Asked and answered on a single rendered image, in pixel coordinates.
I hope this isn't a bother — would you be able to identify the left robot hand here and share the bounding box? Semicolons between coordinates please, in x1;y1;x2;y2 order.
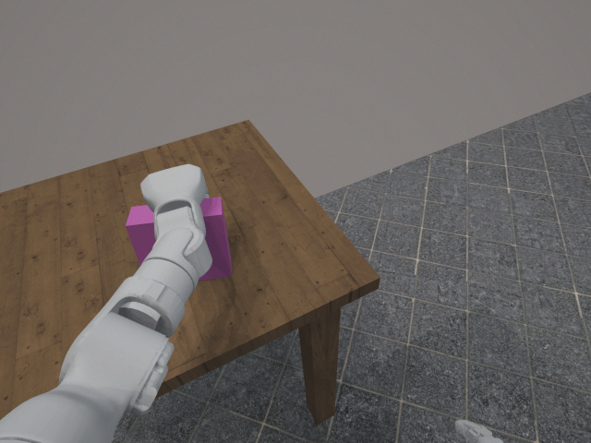
140;164;210;213

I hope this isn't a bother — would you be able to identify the right robot hand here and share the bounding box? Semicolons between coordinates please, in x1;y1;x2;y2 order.
455;420;503;443

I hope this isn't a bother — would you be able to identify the robot left forearm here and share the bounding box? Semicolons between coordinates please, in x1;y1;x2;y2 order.
59;196;212;385

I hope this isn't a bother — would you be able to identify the robot left upper arm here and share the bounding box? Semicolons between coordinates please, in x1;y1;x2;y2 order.
0;312;175;443

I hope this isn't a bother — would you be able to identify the sponge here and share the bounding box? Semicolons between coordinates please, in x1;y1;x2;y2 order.
126;197;232;281

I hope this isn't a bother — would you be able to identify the table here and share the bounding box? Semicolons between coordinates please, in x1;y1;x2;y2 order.
0;120;380;425

